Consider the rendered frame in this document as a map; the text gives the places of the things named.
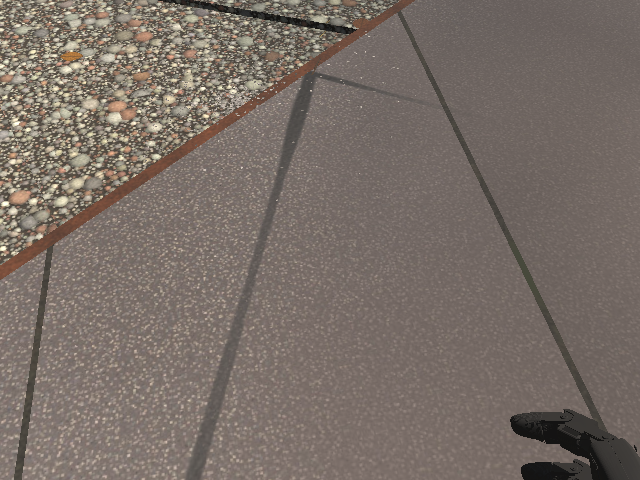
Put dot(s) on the right robot hand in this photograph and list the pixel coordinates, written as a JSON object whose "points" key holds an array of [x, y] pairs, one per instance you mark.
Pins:
{"points": [[610, 458]]}

